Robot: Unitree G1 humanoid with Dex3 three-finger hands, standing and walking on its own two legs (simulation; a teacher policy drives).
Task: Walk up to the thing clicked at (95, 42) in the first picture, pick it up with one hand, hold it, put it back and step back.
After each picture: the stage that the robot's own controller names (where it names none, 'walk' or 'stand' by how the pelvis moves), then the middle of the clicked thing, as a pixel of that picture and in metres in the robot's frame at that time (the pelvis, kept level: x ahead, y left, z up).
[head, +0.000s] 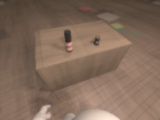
stand; (97, 40) +0.92 -0.05 -0.09
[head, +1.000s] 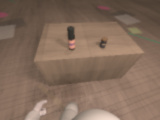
walk; (103, 42) +0.84 -0.09 -0.07
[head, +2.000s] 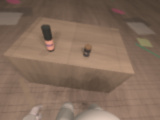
walk; (87, 50) +0.63 +0.06 -0.06
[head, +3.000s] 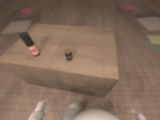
stand; (68, 54) +0.56 +0.25 -0.07
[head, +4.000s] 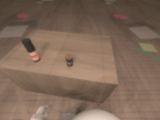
stand; (69, 60) +0.54 +0.22 -0.09
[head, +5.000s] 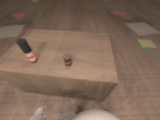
stand; (67, 60) +0.52 +0.23 -0.08
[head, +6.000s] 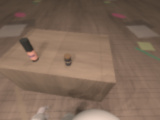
stand; (67, 59) +0.55 +0.23 -0.10
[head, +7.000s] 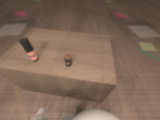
stand; (68, 60) +0.54 +0.23 -0.10
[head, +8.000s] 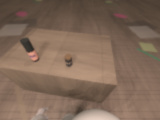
stand; (68, 60) +0.54 +0.22 -0.10
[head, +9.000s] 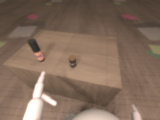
rise first; (72, 61) +0.53 +0.21 -0.09
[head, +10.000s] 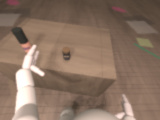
go down; (66, 54) +0.57 +0.20 -0.06
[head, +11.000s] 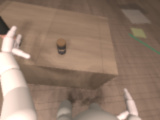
go down; (61, 47) +0.54 +0.20 -0.02
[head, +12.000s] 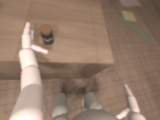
close in; (47, 35) +0.55 +0.22 +0.02
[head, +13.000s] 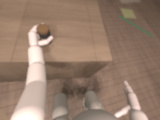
close; (45, 35) +0.56 +0.21 +0.03
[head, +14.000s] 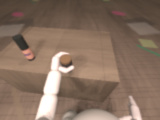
lift; (66, 63) +0.35 +0.15 +0.12
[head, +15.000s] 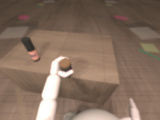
hold; (66, 68) +0.32 +0.16 +0.11
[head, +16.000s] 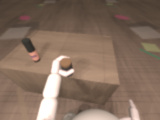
hold; (67, 67) +0.33 +0.16 +0.11
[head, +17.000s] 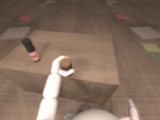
hold; (67, 67) +0.33 +0.16 +0.11
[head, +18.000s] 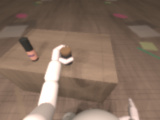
crouch; (66, 56) +0.40 +0.16 +0.14
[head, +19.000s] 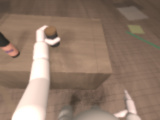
lower; (52, 37) +0.52 +0.21 +0.13
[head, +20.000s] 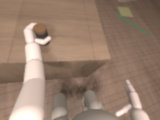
lower; (42, 35) +0.55 +0.21 +0.04
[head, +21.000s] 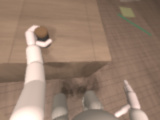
lower; (43, 37) +0.54 +0.21 +0.03
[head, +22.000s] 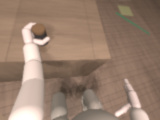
lower; (40, 35) +0.55 +0.22 +0.04
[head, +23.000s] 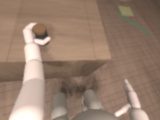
lower; (41, 35) +0.55 +0.22 +0.03
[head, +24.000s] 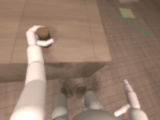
open; (45, 38) +0.54 +0.21 +0.03
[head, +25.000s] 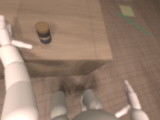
rise; (44, 33) +0.54 +0.21 +0.03
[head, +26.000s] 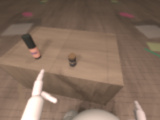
sink last; (72, 60) +0.52 +0.19 -0.04
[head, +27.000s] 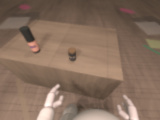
stand; (72, 54) +0.54 +0.19 -0.03
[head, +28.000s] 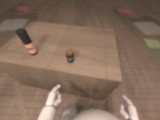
stand; (70, 56) +0.53 +0.20 -0.02
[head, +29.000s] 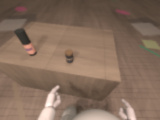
stand; (69, 56) +0.53 +0.20 -0.03
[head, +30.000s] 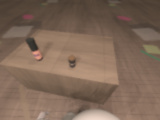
stand; (72, 61) +0.54 +0.20 -0.09
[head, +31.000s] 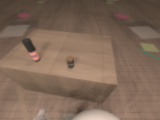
stand; (70, 62) +0.53 +0.21 -0.09
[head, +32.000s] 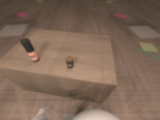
stand; (69, 62) +0.52 +0.21 -0.10
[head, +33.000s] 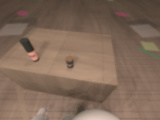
walk; (70, 62) +0.51 +0.21 -0.10
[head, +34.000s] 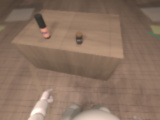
walk; (79, 38) +0.74 +0.16 -0.07
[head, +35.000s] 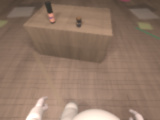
walk; (78, 22) +1.10 +0.24 -0.07
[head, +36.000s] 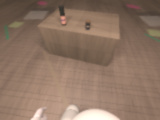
stand; (87, 25) +1.16 +0.14 -0.07
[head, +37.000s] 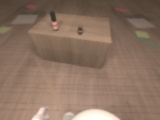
stand; (80, 30) +1.11 +0.18 -0.10
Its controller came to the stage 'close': yes
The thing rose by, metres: 0.21
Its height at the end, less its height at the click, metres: +0.00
